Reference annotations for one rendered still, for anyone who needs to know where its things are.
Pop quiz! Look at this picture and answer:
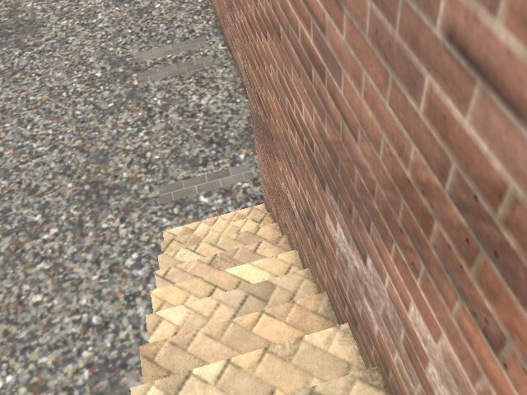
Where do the stairs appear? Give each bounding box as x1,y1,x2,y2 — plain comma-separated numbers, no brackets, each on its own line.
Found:
130,203,390,395

